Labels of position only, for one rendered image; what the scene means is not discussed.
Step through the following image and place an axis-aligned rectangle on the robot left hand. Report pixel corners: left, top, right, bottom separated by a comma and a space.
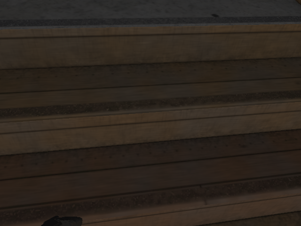
41, 216, 83, 226

